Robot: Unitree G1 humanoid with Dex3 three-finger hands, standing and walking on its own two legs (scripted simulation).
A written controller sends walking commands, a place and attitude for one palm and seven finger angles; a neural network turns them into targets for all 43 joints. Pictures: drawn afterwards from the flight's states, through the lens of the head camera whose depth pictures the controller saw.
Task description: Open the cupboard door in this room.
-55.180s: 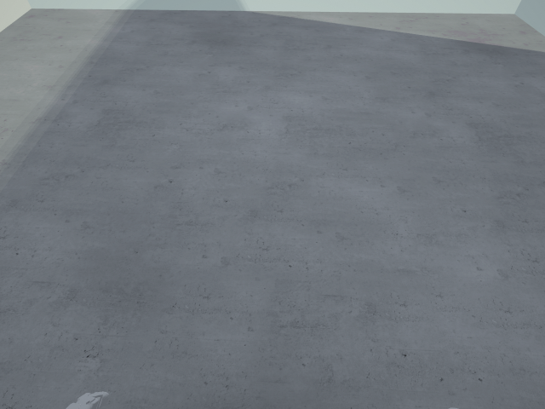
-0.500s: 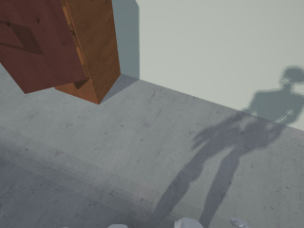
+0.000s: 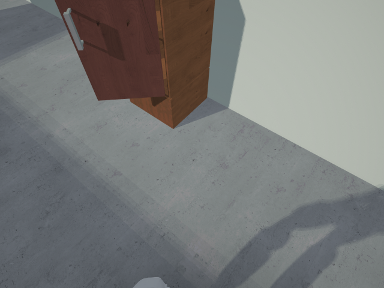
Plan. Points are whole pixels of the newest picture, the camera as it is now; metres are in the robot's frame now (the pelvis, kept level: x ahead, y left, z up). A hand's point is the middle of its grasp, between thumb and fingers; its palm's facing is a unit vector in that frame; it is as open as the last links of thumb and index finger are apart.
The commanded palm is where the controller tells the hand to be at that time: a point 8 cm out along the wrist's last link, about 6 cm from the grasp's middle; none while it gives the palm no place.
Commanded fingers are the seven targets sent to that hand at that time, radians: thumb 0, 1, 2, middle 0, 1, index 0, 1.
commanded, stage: turn to face it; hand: left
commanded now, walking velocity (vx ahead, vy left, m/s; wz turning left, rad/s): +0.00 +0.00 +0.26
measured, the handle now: (75, 29) +1.02 +0.56 -0.04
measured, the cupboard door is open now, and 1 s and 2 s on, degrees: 44 44 44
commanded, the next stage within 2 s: take the last steps up to it in 0.08 s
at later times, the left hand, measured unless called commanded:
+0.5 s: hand out of the picture +0.05 +0.20 -0.16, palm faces +0.22 -0.95 -0.24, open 7.4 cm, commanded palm none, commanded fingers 0.00 0.90 0.90 -0.20 -0.30 -0.20 -0.30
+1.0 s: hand out of the picture +0.09 +0.30 -0.18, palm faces +0.30 -0.93 -0.19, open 7.4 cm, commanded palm none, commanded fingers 0.00 0.90 0.90 -0.20 -0.30 -0.20 -0.30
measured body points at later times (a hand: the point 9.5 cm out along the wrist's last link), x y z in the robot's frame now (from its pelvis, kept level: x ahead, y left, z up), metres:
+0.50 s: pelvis +0.03 +0.00 -0.01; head +0.05 -0.02 +0.44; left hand +0.04 +0.25 -0.14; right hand +0.10 -0.23 -0.17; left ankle -0.01 +0.12 -0.69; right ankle +0.01 -0.11 -0.74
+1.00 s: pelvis +0.16 +0.13 -0.01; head +0.20 +0.14 +0.44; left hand +0.07 +0.35 -0.17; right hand +0.31 -0.07 -0.15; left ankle +0.18 +0.22 -0.74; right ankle +0.12 -0.01 -0.65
